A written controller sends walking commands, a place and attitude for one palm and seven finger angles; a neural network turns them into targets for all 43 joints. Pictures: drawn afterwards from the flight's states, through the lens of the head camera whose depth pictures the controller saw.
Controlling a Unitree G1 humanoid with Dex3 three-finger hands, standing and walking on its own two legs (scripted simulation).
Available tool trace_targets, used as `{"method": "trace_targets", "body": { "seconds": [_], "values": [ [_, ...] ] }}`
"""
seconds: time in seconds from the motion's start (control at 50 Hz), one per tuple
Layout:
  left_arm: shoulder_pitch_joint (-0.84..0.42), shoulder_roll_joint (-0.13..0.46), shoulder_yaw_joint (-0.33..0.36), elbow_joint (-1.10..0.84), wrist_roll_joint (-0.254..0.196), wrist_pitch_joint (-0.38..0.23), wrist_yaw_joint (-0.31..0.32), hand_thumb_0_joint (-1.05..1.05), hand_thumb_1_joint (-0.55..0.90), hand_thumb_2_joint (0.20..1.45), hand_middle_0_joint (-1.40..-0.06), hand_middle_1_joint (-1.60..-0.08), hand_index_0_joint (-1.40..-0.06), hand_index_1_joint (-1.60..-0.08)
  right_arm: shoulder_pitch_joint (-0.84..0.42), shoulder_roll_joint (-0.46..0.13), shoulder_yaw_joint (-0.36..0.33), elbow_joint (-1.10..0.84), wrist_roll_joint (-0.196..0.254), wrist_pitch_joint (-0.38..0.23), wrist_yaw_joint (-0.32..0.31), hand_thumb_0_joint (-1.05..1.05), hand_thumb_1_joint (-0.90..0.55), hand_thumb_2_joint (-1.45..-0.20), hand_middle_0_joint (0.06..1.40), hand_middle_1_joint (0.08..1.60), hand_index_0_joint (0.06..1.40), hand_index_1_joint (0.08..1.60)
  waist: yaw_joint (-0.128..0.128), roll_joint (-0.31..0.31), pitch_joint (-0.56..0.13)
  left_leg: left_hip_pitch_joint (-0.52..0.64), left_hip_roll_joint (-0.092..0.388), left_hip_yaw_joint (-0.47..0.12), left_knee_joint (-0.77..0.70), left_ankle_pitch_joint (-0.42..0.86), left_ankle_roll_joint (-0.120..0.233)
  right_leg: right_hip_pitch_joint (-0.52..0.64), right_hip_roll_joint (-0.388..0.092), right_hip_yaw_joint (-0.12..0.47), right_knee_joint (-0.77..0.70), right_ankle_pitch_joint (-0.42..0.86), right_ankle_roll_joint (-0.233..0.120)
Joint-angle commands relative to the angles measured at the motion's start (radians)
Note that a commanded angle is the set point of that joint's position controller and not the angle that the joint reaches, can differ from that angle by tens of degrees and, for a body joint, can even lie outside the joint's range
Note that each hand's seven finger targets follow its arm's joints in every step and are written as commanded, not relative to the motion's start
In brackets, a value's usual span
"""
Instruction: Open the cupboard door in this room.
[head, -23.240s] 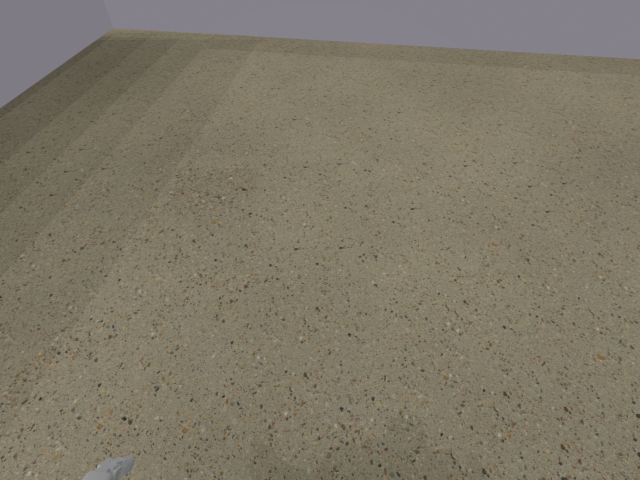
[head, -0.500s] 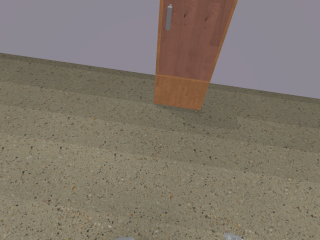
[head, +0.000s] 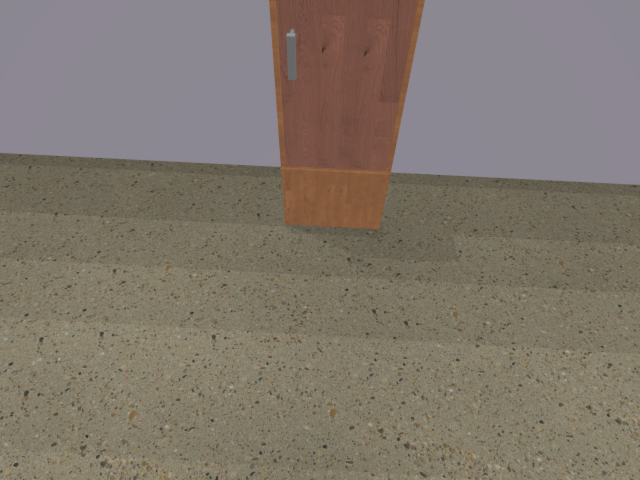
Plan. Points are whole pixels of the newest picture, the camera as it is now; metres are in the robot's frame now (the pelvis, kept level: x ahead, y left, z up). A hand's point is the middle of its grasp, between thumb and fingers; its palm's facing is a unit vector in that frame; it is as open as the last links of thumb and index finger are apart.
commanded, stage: stand and wait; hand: left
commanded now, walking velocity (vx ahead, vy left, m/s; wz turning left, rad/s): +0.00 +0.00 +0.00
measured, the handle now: (292, 54) +1.19 +0.14 -0.01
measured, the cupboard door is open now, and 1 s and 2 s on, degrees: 0 0 0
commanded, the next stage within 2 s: look at it before walking up in 0.64 s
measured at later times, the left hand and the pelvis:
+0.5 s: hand out of the picture +0.01 +0.14 -0.18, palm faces +0.05 -0.99 -0.16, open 7.4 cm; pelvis +0.03 -0.01 +0.00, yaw +0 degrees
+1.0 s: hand out of the picture +0.04 +0.16 -0.18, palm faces +0.03 -0.98 -0.19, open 7.4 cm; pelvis +0.05 -0.01 +0.00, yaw +0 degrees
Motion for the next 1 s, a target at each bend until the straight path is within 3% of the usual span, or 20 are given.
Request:
{"method": "trace_targets", "body": {
  "seconds": [0.0, 0.38, 0.6, 0.74, 0.98],
  "values": [
    [0.072, 0.093, 0.013, -0.019, -0.006, -0.011, 0.011, 0.000, 0.900, 0.900, -0.200, -0.300, -0.200, -0.300, 0.026, -0.052, 0.004, -0.034, 0.001, -0.028, -0.005, 0.000, -0.900, -0.900, 0.200, 0.300, 0.200, 0.300, 0.016, 0.012, 0.002, 0.056, 0.076, -0.113, -0.067, 0.058, 0.005, -0.035, -0.092, 0.088, -0.110, 0.103, -0.021],
    [0.102, 0.056, 0.008, -0.001, 0.000, -0.008, 0.022, 0.000, 0.900, 0.900, -0.200, -0.300, -0.200, -0.300, 0.045, -0.027, -0.004, -0.009, 0.004, -0.023, -0.016, 0.000, -0.900, -0.900, 0.200, 0.300, 0.200, 0.300, 0.009, -0.016, 0.055, 0.092, 0.086, -0.096, -0.035, 0.118, 0.008, -0.057, -0.086, 0.080, -0.102, 0.190, -0.018],
    [0.102, 0.070, 0.011, -0.002, 0.000, -0.010, 0.022, 0.000, 0.900, 0.900, -0.200, -0.300, -0.200, -0.300, 0.027, -0.047, -0.001, -0.021, 0.003, -0.026, -0.018, 0.000, -0.900, -0.900, 0.200, 0.300, 0.200, 0.300, 0.009, 0.014, 0.049, 0.106, 0.086, -0.089, -0.034, 0.158, 0.008, -0.024, -0.085, 0.080, -0.098, 0.236, -0.020],
    [0.100, 0.081, 0.012, -0.004, 0.001, -0.012, 0.022, 0.000, 0.900, 0.900, -0.200, -0.300, -0.200, -0.300, 0.019, -0.063, -0.004, -0.027, 0.003, -0.027, -0.020, 0.000, -0.900, -0.900, 0.200, 0.300, 0.200, 0.300, 0.009, -0.004, 0.011, 0.134, 0.089, -0.090, -0.021, 0.211, 0.009, 0.004, -0.088, 0.077, -0.090, 0.301, -0.021],
    [0.081, 0.100, 0.014, -0.012, 0.000, -0.011, 0.021, 0.000, 0.900, 0.900, -0.200, -0.300, -0.200, -0.300, 0.010, -0.078, -0.005, -0.027, 0.002, -0.028, -0.019, 0.000, -0.900, -0.900, 0.200, 0.300, 0.200, 0.300, 0.012, -0.007, 0.040, 0.123, 0.091, -0.085, -0.034, 0.199, 0.009, 0.010, -0.090, 0.078, -0.096, 0.299, -0.022]
  ]
}}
